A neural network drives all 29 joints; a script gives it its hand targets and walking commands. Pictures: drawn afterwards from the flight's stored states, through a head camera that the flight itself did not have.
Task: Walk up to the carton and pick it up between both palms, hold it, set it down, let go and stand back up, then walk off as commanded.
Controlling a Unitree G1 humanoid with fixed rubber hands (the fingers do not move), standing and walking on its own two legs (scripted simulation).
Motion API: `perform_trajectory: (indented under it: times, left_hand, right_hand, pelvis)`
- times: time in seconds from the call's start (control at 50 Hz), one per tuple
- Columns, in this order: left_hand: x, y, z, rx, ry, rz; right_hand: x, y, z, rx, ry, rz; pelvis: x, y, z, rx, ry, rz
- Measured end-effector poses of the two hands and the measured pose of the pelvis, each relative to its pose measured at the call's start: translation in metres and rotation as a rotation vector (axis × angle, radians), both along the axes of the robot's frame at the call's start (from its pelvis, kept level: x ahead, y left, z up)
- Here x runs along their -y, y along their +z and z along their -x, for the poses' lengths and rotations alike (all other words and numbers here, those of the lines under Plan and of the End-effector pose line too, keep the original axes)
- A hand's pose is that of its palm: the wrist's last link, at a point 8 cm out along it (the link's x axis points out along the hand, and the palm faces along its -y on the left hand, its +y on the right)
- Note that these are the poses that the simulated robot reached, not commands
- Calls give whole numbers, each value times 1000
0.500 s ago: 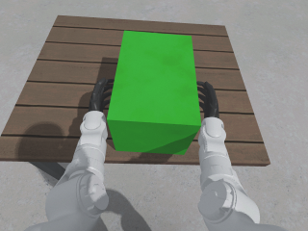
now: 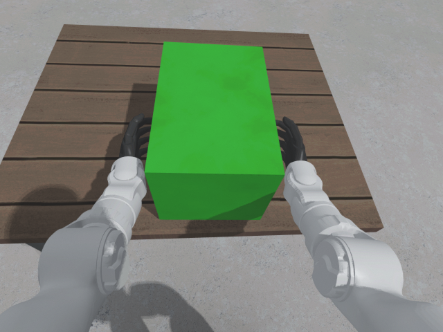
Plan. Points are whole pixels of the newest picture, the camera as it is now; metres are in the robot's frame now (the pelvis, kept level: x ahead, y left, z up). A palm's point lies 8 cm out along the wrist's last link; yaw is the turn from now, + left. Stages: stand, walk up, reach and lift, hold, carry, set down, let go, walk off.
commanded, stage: set down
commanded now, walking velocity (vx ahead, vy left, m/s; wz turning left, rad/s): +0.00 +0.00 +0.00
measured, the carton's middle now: (212, 131) +0.51 +0.02 +0.01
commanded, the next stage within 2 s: none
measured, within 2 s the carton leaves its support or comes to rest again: neither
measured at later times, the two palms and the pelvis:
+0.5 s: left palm (127, 188) +0.40 +0.18 -0.03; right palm (301, 183) +0.41 -0.17 -0.02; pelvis -0.03 -0.01 -0.01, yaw +2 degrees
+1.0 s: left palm (94, 200) +0.34 +0.21 +0.05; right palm (332, 193) +0.34 -0.17 +0.07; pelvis -0.07 -0.01 -0.01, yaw +3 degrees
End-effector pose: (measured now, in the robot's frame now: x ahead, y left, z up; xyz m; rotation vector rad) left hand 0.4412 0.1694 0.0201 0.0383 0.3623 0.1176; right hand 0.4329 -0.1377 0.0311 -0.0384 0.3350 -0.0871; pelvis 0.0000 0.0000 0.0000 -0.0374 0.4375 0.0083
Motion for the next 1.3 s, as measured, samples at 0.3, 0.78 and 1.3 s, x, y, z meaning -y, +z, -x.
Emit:
perform_trajectory:
  times: [0.3, 0.78, 1.3]
  left_hand:
    - [-19, -16, -4, 45, 11, -24]
    - [-25, -22, 104, 84, 35, 42]
    - [-42, -13, 160, 61, 41, 27]
  right_hand:
    - [26, -14, -19, 73, 19, 21]
    - [40, -22, 93, 103, -22, -26]
    - [28, -10, 131, 46, -4, -62]
  pelvis:
    - [1, -16, 14, -127, 1, 5]
    - [12, -9, 52, 22, 33, -18]
    - [9, -1, 54, 239, 50, -19]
